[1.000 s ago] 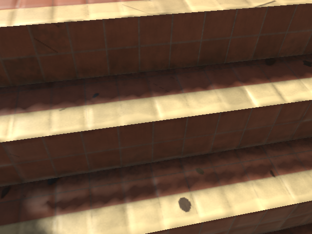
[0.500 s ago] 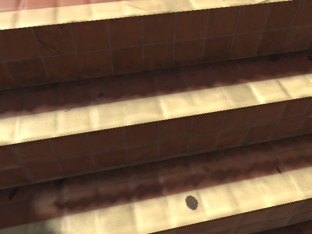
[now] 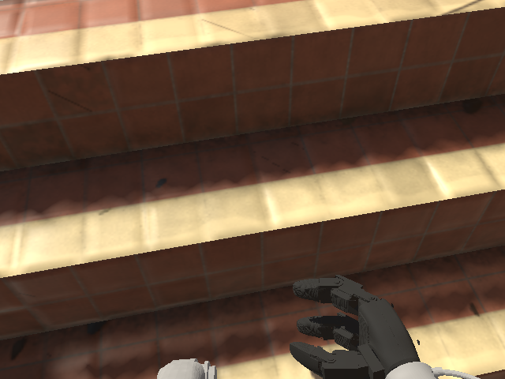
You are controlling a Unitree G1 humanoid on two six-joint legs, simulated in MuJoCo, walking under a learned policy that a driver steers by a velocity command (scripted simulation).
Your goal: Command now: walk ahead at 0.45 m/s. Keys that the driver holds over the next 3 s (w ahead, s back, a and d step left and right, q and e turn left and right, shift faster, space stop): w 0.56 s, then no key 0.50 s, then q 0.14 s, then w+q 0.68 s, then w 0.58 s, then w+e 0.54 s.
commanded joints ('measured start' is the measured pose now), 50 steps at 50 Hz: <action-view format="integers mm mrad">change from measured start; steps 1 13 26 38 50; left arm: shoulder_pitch -42 -205 -693 -261 -152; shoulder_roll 451 7 -105 102 3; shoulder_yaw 101 -29 -89 51 -7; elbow -64 -374 -596 -251 -87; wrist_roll -1 6 -13 50 76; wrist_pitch -10 -43 -21 43 8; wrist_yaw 15 -67 -44 -42 -42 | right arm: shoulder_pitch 345 295 775 321 291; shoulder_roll -257 -92 -135 -5 -28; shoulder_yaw -111 -140 -166 -173 -118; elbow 54 442 523 348 322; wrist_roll -37 -67 -23 -4 -13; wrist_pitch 2 32 45 4 80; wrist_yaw -22 6 -90 -9 -83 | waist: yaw -257 167 -115 34 -21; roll -257 40 169 -55 -28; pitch -318 87 138 -99 62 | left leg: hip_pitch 761 512 1178 365 -108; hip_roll -126 119 333 -59 -87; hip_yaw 120 -175 -341 -340 -252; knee -416 -1409 -1673 295 512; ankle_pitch -194 0 -26 368 539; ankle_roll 21 64 114 -5 -29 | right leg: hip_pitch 2 -1193 -1827 -464 -360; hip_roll -202 133 -140 -291 -147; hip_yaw -5 285 107 704 63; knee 303 2077 2047 335 322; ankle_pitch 2139 218 34 -456 140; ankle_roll -205 -89 43 -111 27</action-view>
